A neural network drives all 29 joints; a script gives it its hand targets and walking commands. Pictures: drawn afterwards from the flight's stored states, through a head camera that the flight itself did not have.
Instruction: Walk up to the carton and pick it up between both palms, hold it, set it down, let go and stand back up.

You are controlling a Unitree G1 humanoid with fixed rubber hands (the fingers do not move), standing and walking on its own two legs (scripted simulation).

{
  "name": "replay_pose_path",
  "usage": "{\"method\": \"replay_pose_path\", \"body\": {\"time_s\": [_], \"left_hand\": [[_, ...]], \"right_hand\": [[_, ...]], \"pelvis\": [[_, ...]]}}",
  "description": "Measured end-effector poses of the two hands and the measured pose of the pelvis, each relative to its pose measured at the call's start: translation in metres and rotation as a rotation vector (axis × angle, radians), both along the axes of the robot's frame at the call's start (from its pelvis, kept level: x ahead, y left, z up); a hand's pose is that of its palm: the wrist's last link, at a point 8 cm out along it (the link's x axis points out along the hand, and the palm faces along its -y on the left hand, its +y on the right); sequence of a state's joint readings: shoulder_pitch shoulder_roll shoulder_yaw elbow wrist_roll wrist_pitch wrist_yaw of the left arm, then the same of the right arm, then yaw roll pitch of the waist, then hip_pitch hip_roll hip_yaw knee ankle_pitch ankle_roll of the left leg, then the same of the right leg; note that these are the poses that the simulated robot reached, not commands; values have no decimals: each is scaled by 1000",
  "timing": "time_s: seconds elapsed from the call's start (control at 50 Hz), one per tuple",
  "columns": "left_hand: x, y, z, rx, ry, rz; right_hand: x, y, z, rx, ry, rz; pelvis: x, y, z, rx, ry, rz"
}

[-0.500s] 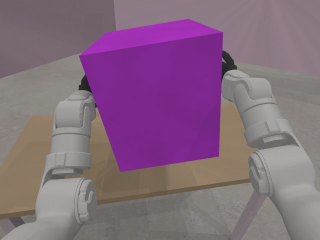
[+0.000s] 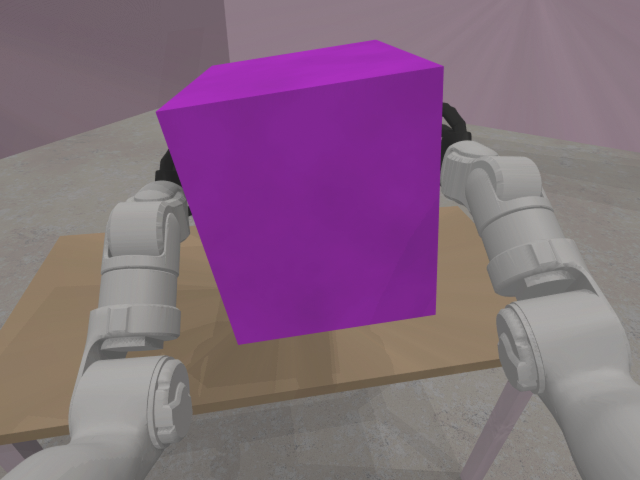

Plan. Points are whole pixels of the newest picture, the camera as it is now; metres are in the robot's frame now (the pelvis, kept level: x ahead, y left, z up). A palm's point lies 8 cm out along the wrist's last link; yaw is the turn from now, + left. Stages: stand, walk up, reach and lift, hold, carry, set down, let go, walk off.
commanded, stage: hold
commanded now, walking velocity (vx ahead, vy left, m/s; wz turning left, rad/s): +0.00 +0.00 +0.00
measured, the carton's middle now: (313, 178) +0.43 +0.00 +0.25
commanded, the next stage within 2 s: none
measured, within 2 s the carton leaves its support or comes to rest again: neither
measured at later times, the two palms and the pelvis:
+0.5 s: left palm (175, 197) +0.37 +0.17 +0.25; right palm (454, 159) +0.38 -0.17 +0.29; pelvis +0.00 +0.00 +0.00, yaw +0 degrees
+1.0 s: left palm (171, 196) +0.36 +0.17 +0.25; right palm (454, 158) +0.37 -0.17 +0.30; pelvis +0.00 +0.00 +0.00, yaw +0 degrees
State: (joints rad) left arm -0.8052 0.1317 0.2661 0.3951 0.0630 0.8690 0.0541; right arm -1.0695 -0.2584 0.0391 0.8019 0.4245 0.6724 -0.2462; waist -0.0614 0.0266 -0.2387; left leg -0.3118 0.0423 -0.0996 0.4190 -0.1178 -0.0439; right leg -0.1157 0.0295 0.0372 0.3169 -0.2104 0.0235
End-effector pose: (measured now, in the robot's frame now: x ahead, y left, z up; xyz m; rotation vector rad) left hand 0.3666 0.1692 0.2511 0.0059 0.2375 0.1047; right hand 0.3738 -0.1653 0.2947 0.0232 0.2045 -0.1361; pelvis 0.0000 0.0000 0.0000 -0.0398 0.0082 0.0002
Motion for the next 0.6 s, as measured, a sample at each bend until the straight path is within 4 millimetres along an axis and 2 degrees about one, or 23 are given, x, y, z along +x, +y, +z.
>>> {"method": "replay_pose_path", "body": {"time_s": [0.2, 0.38, 0.6], "left_hand": [[-2, -1, -4, -6, 3, 2], [3, -3, 1, 0, -10, 0], [1, -3, -3, 4, -4, 11]], "right_hand": [[-1, -1, -2, 10, 3, -1], [2, -3, 3, 12, -9, -4], [3, -3, -3, 2, -2, 3]], "pelvis": [[1, -1, 0, 1, -2, 0], [3, -1, 0, 2, 8, -1], [5, -1, 0, 0, -6, -2]]}}
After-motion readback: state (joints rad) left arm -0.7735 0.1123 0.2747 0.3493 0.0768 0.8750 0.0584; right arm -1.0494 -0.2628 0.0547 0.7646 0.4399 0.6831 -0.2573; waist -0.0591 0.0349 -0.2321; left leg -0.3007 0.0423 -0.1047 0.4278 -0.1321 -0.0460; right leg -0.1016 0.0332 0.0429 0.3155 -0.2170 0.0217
